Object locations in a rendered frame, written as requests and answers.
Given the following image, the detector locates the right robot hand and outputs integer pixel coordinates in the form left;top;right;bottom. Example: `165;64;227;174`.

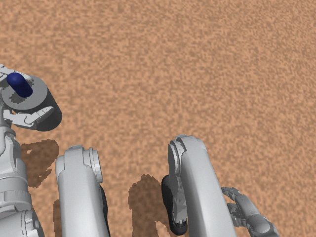
221;187;260;228

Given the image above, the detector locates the left robot hand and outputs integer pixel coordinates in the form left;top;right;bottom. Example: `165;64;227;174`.
0;64;54;130

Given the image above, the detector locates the left robot arm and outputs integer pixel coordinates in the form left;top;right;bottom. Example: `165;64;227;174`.
0;126;45;237

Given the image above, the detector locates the right robot foot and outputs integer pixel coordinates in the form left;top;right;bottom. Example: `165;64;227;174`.
161;175;188;236

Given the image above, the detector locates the left robot foot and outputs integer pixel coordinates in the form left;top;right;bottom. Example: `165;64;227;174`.
100;186;111;237

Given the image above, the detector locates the bottle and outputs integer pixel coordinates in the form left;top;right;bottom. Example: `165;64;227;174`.
2;73;62;131

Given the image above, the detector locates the right robot arm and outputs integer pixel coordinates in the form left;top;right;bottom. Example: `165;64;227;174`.
246;214;280;237

